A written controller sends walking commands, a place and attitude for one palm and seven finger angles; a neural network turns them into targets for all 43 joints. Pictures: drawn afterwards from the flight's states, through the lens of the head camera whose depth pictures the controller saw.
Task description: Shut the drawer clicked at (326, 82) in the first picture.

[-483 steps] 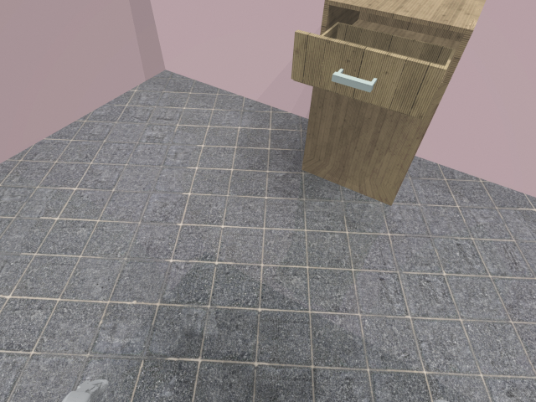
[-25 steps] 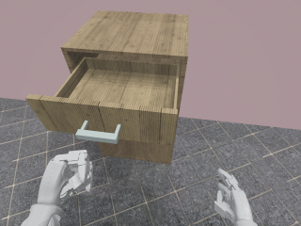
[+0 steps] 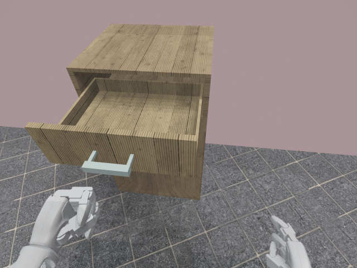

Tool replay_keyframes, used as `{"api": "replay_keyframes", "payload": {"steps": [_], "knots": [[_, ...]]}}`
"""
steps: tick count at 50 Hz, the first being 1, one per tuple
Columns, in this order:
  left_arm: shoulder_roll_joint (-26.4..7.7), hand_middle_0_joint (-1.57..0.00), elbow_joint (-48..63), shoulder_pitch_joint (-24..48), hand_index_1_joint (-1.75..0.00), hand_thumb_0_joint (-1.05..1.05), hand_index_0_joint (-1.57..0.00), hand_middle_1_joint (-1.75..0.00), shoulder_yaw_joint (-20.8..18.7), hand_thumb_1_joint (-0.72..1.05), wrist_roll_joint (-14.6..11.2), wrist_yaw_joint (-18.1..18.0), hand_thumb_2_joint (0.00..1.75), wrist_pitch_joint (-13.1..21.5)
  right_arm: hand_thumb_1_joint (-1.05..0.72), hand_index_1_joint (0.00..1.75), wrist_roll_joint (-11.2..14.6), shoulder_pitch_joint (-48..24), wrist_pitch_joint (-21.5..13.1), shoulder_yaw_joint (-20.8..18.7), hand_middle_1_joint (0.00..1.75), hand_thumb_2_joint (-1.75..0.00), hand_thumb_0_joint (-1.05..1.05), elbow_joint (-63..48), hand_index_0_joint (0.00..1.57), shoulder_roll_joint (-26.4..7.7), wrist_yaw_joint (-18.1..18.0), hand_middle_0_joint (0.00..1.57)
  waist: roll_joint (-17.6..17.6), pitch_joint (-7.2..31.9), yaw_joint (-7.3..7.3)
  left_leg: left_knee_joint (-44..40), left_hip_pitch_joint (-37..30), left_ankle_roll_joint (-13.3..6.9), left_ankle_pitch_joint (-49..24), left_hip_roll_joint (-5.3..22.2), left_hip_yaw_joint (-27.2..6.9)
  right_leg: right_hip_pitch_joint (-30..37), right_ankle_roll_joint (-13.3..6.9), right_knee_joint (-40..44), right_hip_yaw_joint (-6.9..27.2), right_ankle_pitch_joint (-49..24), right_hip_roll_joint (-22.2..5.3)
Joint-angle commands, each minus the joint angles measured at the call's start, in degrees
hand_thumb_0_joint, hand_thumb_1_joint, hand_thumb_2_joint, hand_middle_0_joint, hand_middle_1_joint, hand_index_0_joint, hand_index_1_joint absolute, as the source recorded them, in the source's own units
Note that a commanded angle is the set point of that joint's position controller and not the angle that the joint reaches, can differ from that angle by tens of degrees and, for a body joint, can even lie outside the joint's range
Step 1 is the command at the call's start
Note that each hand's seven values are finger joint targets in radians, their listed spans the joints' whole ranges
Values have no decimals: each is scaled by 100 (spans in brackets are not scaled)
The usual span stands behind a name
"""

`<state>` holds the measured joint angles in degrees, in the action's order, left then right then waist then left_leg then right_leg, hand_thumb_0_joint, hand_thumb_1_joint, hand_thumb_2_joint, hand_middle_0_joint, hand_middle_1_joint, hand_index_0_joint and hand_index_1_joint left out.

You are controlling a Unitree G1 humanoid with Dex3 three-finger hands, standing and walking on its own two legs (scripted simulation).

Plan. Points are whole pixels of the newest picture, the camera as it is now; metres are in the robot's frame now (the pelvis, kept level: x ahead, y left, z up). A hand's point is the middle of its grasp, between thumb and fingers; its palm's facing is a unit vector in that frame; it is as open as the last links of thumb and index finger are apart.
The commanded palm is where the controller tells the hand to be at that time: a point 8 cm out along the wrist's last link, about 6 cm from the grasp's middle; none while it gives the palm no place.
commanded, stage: raise the hand and make a fist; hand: left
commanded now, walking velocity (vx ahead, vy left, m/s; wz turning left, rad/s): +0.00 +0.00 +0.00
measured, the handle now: (109, 162) +0.38 +0.22 +0.01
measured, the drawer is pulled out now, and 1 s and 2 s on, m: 0.29 0.29 0.28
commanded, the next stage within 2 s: bring the fist close to the handle in 0.08 s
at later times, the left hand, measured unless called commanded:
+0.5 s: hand (97, 206) +0.22 +0.18 +0.08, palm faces -0.06 -1.00 -0.07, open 3.3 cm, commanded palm +0.20 +0.24 +0.08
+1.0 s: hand (108, 203) +0.25 +0.18 +0.03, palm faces -0.10 -0.99 -0.05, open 3.3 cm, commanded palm +0.24 +0.24 +0.03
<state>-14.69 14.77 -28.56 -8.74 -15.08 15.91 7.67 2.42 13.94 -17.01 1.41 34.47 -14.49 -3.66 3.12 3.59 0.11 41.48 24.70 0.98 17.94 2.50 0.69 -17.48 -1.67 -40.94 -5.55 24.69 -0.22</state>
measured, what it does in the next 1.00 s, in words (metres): stands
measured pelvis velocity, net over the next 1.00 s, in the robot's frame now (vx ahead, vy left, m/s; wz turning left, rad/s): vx -0.01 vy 0.02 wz -0.01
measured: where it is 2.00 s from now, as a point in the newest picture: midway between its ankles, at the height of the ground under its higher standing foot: outside the picture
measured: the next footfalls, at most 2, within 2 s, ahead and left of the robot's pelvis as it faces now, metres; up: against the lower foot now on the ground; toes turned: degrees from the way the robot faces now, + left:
none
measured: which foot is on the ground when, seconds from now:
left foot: down 0.00-1.00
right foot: down 0.00-1.00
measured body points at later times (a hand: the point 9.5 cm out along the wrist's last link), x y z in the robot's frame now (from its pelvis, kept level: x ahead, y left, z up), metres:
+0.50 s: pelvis +0.00 +0.00 +0.00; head +0.01 -0.02 +0.45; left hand +0.22 +0.23 +0.09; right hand +0.18 -0.24 -0.07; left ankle +0.04 +0.13 -0.71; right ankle -0.03 -0.09 -0.71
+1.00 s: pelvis -0.01 +0.02 -0.03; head +0.04 +0.01 +0.42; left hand +0.25 +0.23 +0.03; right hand +0.15 -0.22 -0.11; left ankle +0.04 +0.13 -0.71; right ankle -0.03 -0.09 -0.71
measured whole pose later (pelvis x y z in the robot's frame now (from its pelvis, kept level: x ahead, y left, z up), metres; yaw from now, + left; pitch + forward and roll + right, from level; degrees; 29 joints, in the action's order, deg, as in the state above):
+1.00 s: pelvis -0.01 +0.02 -0.03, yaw +0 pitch +9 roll -1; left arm -12.9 -8.0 -9.9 -8.2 -13.3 15.9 19.2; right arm 0.9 12.6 -14.1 1.5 34.7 -14.2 -2.6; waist 2.2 3.6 -1.5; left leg 52.3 40.2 -0.3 21.2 2.1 1.0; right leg -32.9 -0.6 -52.0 -5.0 28.1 -1.2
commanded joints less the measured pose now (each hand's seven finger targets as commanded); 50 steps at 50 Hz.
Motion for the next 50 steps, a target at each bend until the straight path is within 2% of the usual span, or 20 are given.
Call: {"api": "replay_keyframes", "payload": {"steps": [1,2,3,4,8,11,13,20,23,24,28,30,32,36,38,39,42,46,47,50], "knots": [[-815,-140,1120,577,-160,0,-140,-160,-920,90,-272,-172,90,630,-90,30,53,-785,-414,-193,30,-90,0,-925,20,-553,-63,20,-113,268,127,-523,-712,-235,-618,-232,-83,-432,162,1012,365,-1135,-29],[-910,-140,1048,563,-160,0,-140,-160,-1015,90,-263,-171,90,664,-90,30,57,-801,-428,-205,30,-90,0,-875,20,-579,-70,20,-154,282,144,-497,-716,-237,-651,-233,-80,-384,160,1053,404,-1155,-30],[-706,-140,990,512,-160,0,-140,-160,-791,90,-284,-84,90,663,-90,30,61,-784,-458,-191,30,-90,0,-903,20,-574,-67,20,-88,272,106,-493,-743,-241,-647,-246,-52,-423,181,1079,438,-1207,-50],[-828,-140,846,607,-160,0,-140,-160,-881,90,-298,-38,90,650,-90,30,73,-771,-471,-201,30,-90,0,-861,20,-604,-75,20,-131,233,87,-488,-680,-229,-574,-241,-61,-434,196,1124,480,-1111,-61],[-780,-140,494,679,-160,0,-140,-160,-751,90,-350,289,90,562,-90,30,83,-800,-572,-207,30,-90,0,-804,20,-675,-119,20,-446,124,48,-438,-580,-246,-565,-260,-81,-421,289,1247,666,-1195,-118],[-754,-140,378,1144,-160,0,-140,-160,-624,90,-360,401,90,551,-90,30,74,-759,-627,-195,30,-90,0,-764,20,-715,-150,20,-484,-3,-30,-449,-579,-264,-503,-275,-98,-567,299,1246,639,-1030,-110],[-834,-140,189,1261,-160,0,-140,-160,-769,90,-361,361,90,603,-90,30,49,-718,-633,-215,30,-90,0,-683,20,-733,-153,20,-419,-22,-15,-435,-553,-253,-472,-275,-104,-627,277,1240,634,-917,-98],[-718,-140,79,1581,-160,0,-140,-160,-676,90,-168,133,90,942,-90,30,-21,-575,-583,-241,30,-90,0,-705,20,-701,-60,20,-125,620,-20,-366,-750,-263,-814,-294,-69,-575,214,775,378,-1493,-41],[-581,-140,-148,1456,-160,0,-140,-160,-523,90,-100,106,90,960,-90,30,-29,-546,-508,-252,30,-90,0,-749,20,-705,-13,20,-266,666,-32,-316,-655,-268,-939,-289,-62,-588,209,647,318,-1750,-29],[-689,-140,-251,1458,-160,0,-140,-160,-657,90,-114,105,90,962,-90,30,-29,-541,-472,-279,30,-90,0,-743,20,-718,-14,20,-340,689,-14,-280,-582,-259,-945,-294,-52,-577,218,630,346,-1801,-34],[-554,-140,-338,1427,-160,0,-140,-160,-513,90,-90,145,90,1003,-90,30,-39,-525,-371,-282,30,-90,0,-809,20,-720,18,20,-234,727,-30,-214,-499,-251,-1047,-291,-31,-670,201,476,280,-1939,-15],[-496,-140,-303,1412,-160,0,-140,-160,-440,90,-96,134,90,1062,-90,30,-49,-514,-332,-287,30,-90,0,-862,20,-704,30,20,-285,754,-35,-176,-464,-246,-1037,-274,-50,-764,193,394,231,-1893,8],[-702,-140,-379,1534,-160,0,-140,-160,-674,90,-98,61,90,1166,-90,30,-70,-476,-284,-310,30,-90,0,-795,20,-723,20,20,-430,745,-50,-97,-330,-245,-1014,-262,-63,-815,195,343,250,-1855,26],[-561,-140,-298,1748,-160,0,-140,-160,-479,90,-57,16,90,1417,-90,30,-75,-436,-233,-295,30,-90,0,-826,20,-700,54,20,-7,956,-94,27,-326,-223,-999,-253,-87,-1031,150,116,211,-1710,29],[-542,-140,-463,1762,-160,0,-140,-160,-458,90,-1,-28,90,1484,-90,30,-87,-384,-190,-306,30,-90,0,-789,20,-707,63,20,-67,967,-126,85,-245,-218,-936,-233,-122,-1158,140,32,181,-1590,48],[-393,-140,-494,1876,-160,0,-140,-160,-237,90,10,-7,90,1502,-90,30,-80,-404,-181,-281,30,-90,0,-815,20,-708,73,20,2,914,-178,113,-186,-217,-821,-233,-142,-1295,140,7,180,-1456,48],[-546,-140,-768,2101,-160,0,-140,-160,-352,90,43,-12,90,1533,-90,30,-92,-358,-115,-299,30,-90,0,-767,20,-762,55,20,-176,959,-204,218,15,-221,-640,-217,-182,-1442,140,-75,196,-1248,59],[-519,-140,-1025,2659,-160,0,-140,-160,-310,90,33,23,90,1559,-90,30,-76,-372,-43,-301,30,-90,0,-774,20,-759,29,20,-131,1125,-256,357,137,-204,-519,-205,-209,-1674,137,-236,205,-1085,50],[-612,-140,-1094,2662,-160,0,-140,-160,-385,90,85,-27,90,1571,-90,30,-100,-341,-13,-301,30,-90,0,-760,20,-778,29,20,-174,1189,-212,384,208,-211,-483,-201,-215,-1667,129,-281,210,-1009,60],[-420,-140,-1086,2852,-160,0,-140,-160,-221,90,80,-79,90,1625,-90,30,-105,-360,18,-304,30,-90,0,-816,20,-734,61,20,45,1477,-189,460,135,-192,-600,-192,-245,-1742,108,-435,188,-1067,49]]}}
